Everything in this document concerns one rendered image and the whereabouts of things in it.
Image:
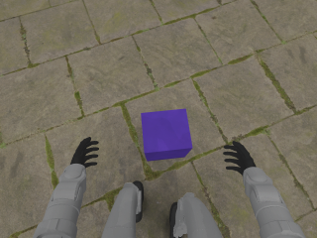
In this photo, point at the robot right hand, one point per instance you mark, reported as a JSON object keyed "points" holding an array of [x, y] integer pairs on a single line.
{"points": [[244, 159]]}

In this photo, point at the left robot foot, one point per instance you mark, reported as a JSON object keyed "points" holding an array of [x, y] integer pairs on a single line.
{"points": [[140, 186]]}

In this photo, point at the robot right forearm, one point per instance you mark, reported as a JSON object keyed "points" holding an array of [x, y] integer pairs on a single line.
{"points": [[270, 210]]}

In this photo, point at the robot left forearm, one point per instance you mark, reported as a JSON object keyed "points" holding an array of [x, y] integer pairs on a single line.
{"points": [[64, 206]]}

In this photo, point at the left robot thigh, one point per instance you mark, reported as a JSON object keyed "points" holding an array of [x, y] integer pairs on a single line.
{"points": [[121, 222]]}

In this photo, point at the carton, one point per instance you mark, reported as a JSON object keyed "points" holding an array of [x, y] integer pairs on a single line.
{"points": [[166, 134]]}

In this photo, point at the robot left hand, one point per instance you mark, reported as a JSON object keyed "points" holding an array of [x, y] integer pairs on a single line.
{"points": [[79, 155]]}

